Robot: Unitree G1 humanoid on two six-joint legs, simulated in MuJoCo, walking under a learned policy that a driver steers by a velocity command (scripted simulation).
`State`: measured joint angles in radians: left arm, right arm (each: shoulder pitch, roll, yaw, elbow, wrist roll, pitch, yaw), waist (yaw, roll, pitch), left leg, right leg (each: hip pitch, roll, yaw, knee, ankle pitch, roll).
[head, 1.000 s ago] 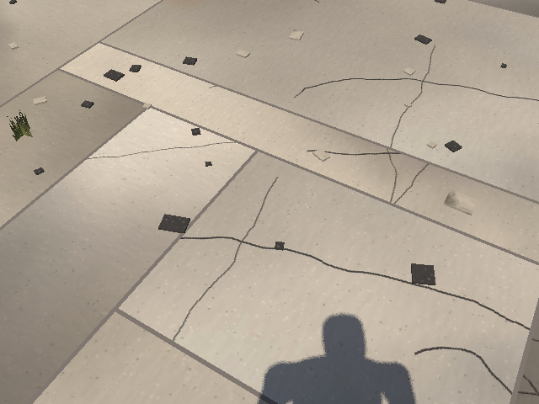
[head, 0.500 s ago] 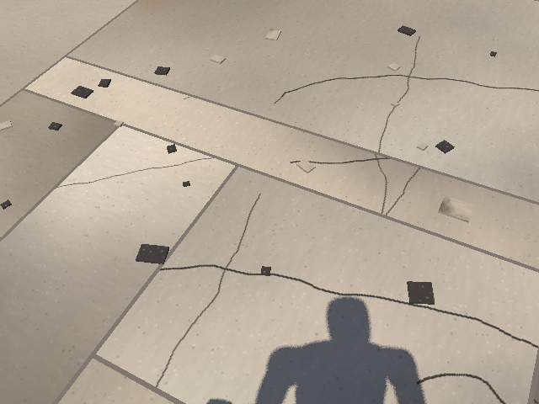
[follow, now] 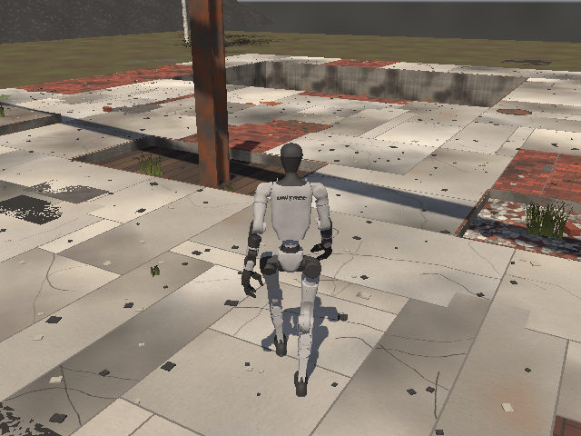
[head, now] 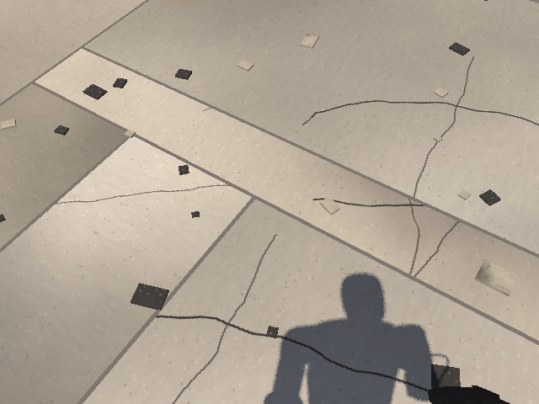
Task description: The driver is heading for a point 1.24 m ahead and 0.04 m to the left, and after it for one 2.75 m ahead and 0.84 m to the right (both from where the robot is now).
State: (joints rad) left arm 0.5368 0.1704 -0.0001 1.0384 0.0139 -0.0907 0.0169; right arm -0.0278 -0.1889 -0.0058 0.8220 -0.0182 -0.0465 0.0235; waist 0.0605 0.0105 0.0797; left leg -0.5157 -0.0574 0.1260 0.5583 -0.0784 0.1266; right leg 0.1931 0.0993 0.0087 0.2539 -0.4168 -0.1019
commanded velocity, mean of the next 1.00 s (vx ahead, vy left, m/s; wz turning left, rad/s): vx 0.50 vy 0.00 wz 0.00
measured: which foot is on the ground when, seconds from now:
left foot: up 0.00-0.00, down 0.02-0.58, up 0.60-1.00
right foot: down 0.00-0.04, up 0.06-0.56, down 0.58-1.00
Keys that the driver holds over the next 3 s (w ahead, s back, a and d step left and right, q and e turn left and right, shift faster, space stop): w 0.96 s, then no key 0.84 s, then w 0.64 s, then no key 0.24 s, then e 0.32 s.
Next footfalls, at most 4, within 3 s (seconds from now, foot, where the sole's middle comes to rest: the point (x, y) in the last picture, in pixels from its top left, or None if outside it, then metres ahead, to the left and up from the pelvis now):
0.02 left None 0.18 0.05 -0.76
0.58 right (348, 383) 0.49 -0.11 -0.76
1.12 left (284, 275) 0.77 0.05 -0.76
1.52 right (357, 294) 0.72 -0.14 -0.76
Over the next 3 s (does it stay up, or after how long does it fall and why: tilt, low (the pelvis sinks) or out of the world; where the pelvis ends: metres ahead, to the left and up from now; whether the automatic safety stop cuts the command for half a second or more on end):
stays up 1.04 -0.01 0.02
